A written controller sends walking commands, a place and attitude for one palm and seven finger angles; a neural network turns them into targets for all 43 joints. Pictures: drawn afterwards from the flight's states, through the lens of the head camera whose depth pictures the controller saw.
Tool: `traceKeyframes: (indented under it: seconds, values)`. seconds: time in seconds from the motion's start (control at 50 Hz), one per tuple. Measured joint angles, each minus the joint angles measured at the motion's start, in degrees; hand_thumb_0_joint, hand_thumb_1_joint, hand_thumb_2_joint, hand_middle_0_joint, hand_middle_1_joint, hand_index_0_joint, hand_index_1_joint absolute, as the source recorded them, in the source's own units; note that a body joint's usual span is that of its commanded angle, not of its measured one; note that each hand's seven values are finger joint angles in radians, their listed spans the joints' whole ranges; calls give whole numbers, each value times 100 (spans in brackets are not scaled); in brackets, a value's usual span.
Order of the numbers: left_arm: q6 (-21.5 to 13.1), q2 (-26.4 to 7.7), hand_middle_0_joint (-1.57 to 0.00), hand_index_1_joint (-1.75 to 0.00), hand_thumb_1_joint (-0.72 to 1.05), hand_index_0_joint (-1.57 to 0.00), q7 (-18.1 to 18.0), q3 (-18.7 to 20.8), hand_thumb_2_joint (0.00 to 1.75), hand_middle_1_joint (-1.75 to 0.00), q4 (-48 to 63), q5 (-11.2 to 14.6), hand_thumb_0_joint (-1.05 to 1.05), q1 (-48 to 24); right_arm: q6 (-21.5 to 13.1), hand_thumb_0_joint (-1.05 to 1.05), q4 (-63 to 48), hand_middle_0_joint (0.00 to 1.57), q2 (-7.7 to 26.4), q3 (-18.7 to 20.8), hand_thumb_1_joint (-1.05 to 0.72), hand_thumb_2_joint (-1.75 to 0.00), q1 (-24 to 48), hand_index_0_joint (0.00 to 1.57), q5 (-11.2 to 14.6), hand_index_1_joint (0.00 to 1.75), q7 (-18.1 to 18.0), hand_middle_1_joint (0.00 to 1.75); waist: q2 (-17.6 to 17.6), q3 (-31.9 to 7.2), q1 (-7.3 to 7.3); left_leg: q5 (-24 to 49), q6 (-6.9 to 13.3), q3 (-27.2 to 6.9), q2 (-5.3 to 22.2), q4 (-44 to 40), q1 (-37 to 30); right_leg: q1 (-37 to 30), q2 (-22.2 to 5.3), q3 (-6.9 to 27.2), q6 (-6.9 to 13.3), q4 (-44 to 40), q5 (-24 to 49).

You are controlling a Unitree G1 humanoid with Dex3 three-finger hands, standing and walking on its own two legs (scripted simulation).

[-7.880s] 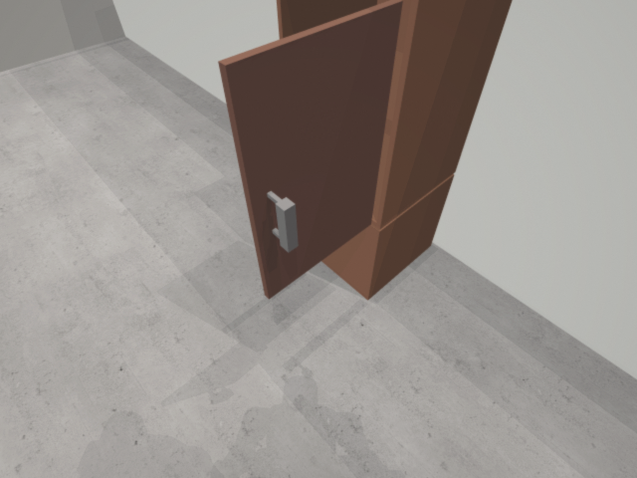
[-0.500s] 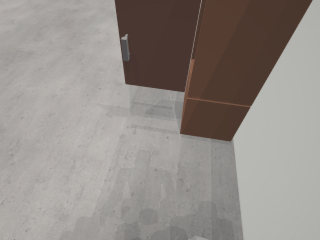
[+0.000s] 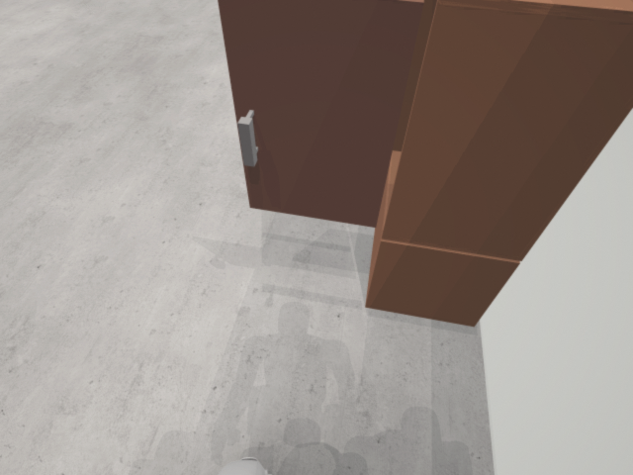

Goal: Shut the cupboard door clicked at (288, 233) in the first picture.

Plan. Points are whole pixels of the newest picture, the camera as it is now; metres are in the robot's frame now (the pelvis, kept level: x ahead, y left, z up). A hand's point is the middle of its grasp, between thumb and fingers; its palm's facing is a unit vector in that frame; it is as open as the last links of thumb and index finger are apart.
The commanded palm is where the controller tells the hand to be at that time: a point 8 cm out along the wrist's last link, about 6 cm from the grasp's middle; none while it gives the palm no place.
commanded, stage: take the last steps up to it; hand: left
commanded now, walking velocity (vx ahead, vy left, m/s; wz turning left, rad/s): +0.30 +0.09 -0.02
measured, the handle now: (250, 137) +0.83 +0.24 -0.08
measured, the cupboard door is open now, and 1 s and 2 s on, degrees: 90 90 90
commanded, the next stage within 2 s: come to a stop and stand still in 0.68 s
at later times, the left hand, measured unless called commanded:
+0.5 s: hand (207, 382) +0.27 +0.21 -0.17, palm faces +0.01 -0.98 -0.22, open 7.4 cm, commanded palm none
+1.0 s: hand (204, 336) +0.37 +0.24 -0.19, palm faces +0.01 -0.98 -0.20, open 7.4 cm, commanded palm none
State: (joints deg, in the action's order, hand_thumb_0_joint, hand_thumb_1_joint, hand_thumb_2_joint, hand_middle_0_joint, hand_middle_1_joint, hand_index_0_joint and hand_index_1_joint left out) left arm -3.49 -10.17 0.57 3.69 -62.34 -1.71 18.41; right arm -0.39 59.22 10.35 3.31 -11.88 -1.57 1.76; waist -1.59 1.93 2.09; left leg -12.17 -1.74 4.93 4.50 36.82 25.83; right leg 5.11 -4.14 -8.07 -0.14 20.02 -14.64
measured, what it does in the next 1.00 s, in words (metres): walks ahead: left foot, then right foot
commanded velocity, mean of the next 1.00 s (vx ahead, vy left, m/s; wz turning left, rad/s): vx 0.11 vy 0.02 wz -0.01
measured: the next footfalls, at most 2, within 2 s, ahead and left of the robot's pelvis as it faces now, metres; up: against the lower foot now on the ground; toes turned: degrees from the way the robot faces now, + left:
left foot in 0.08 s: +0.16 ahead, +0.15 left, +0.00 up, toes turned +6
right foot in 0.42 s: +0.25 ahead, -0.08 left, +0.00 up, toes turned -9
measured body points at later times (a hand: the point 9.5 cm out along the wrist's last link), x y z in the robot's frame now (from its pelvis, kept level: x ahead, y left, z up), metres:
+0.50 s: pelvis +0.18 +0.02 -0.02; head +0.20 +0.01 +0.43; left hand +0.27 +0.26 -0.15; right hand +0.15 -0.21 -0.18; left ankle +0.14 +0.14 -0.71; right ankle +0.21 -0.07 -0.75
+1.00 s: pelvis +0.34 +0.06 -0.02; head +0.37 +0.06 +0.43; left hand +0.37 +0.29 -0.18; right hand +0.41 -0.17 -0.17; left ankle +0.38 +0.17 -0.75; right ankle +0.33 -0.05 -0.75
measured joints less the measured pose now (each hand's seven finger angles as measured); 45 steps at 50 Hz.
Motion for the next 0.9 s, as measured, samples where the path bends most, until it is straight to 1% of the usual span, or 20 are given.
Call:
traceKeyframes:
  seconds: [0.06,0.08,0.1,0.14,0.18,0.2,0.24,0.3,0.36,0.42,0.44,0.48,0.54,0.58,0.66,0.74,0.78,0.84,0.86,0.9]
  values:
    - [80,5,-20,-30,92,-20,10,4,90,-30,-144,1,0,232,-96,1,-128,19,32,-33,-91,-90,180,19,-2,30,9,30,-17,20,75,77,66,132,-97,-670,-384,-106,-101,28,-169,366,-407]
    - [116,35,-20,-30,92,-20,19,2,90,-30,-156,5,0,342,-167,1,-205,20,83,-48,-91,-90,206,19,-17,30,0,30,61,-7,87,49,163,95,-84,-894,-545,3,-92,49,-148,736,-643]
    - [169,43,-20,-30,92,-20,26,-4,90,-30,-176,16,0,386,-240,1,-263,20,98,-44,-91,-90,253,19,-39,30,-41,30,95,8,50,506,251,86,-83,-828,-508,232,-112,89,-86,1405,-981]
    - [284,-31,-20,-30,91,-20,14,-13,90,-30,-210,14,0,300,-290,1,-316,20,-3,-74,-91,-90,323,20,-61,30,-131,30,-70,116,24,291,342,206,-189,-399,-462,882,-143,398,85,3039,-1346]
    - [340,-75,-20,-30,91,-20,14,-14,90,-29,-185,8,0,143,-293,0,-326,20,-89,-125,-91,-90,243,20,-55,30,-191,30,-132,113,13,8,366,280,-265,-436,-598,1517,-113,483,166,4161,-1174]
    - [346,-79,-20,-30,91,-20,26,-12,90,-29,-143,0,0,46,-292,0,-300,20,-123,-145,-91,-90,179,20,-52,30,-218,30,-127,104,7,-24,365,298,-299,-559,-703,1763,-117,462,172,4408,-1033]
    - [333,-59,-20,-30,91,-19,47,-12,90,-29,-8,-8,0,-152,-300,0,-215,20,-154,-127,-92,-90,36,20,-31,30,-295,30,-81,89,-7,44,352,324,-357,-875,-945,2102,-140,400,156,4384,-804]
    - [306,3,-20,-30,91,-19,63,-26,90,-29,222,-5,0,-438,-273,0,-55,20,-65,-117,-94,-90,-190,20,-39,30,-299,30,17,57,-55,66,376,348,-414,-1259,-1292,2246,-168,295,128,3524,-591]
    - [275,45,-20,-30,91,-19,85,-40,90,-29,419,-10,0,-694,-194,0,111,20,-8,-116,-94,-90,-408,20,-46,30,-251,30,101,52,-136,-80,335,359,-426,-1347,-1557,2050,-134,222,108,2470,-439]
    - [186,15,-20,-30,91,-19,103,-37,90,-29,578,-22,0,-824,-101,0,258,20,-9,-113,-93,-90,-649,20,-23,30,-211,30,86,25,-185,-517,241,376,-423,-930,-1647,1539,-56,217,129,1464,-275]
    - [130,14,-20,-30,91,-19,91,-31,90,-29,606,-30,0,-856,-61,0,299,20,-2,-109,-93,-90,-705,20,-2,30,-193,30,101,28,-177,-856,240,342,-401,-542,-1545,1484,-38,218,191,1401,71]
    - [57,76,-20,-30,91,-20,45,-51,90,-29,621,-8,0,-887,46,1,395,20,44,-85,-92,-90,-692,20,3,30,-155,30,253,90,-199,-1411,236,99,-320,686,-1102,1359,58,102,264,1524,-4]
    - [11,146,-20,-30,91,-20,-26,-75,90,-29,579,23,0,-716,108,1,428,20,58,-42,-92,-90,-548,20,-13,30,-125,30,301,93,-239,-1026,162,-108,-217,1840,-389,956,175,36,253,1038,-77]
    - [-21,128,-20,-30,93,-20,-93,-13,90,-29,487,42,-1,-570,75,1,361,20,22,-35,-92,-90,-450,20,-10,30,-116,30,242,63,-257,-738,81,-119,-110,1776,-100,674,208,33,209,588,52]
    - [-41,28,-20,-30,94,-20,-50,-26,90,-30,224,22,-1,-333,-3,1,179,20,-67,-48,-91,-90,-239,19,21,30,-84,30,64,54,-201,-386,-19,-24,-25,678,34,234,140,62,145,82,69]
    - [30,18,-20,-30,93,-20,-24,-50,90,-30,-14,32,0,-107,-98,1,49,20,-78,-95,-91,-90,-3,19,18,30,-60,30,13,110,-80,126,28,95,-112,-466,-257,-36,41,81,-48,264,-309]
    - [94,59,-20,-30,92,-20,-28,-63,90,-30,-61,47,0,89,-213,1,-53,20,-8,-125,-91,-90,48,20,-12,30,-71,30,137,70,-24,546,212,51,-75,-896,-521,95,69,98,-102,897,-727]
    - [277,-42,-20,-30,92,-20,-93,-92,90,-30,-144,57,0,66,-252,1,-128,20,-149,-177,-91,-90,213,20,-48,30,-203,30,-98,143,-54,94,337,195,-192,-351,-473,878,12,412,27,2918,-1573]
    - [326,-56,-20,-30,91,-20,-120,-107,90,-29,-156,67,0,1,-242,1,-147,20,-187,-212,-91,-90,227,20,-46,30,-252,30,-125,152,-59,-4,334,220,-215,-351,-524,1105,37,455,27,3306,-1608]
    - [400,-43,-20,-30,91,-20,-149,-132,90,-29,-119,98,0,-175,-201,0,-138,20,-224,-247,-92,-90,262,20,-23,30,-359,30,-107,182,-67,-2,275,221,-253,-510,-669,1336,64,457,-16,3312,-1572]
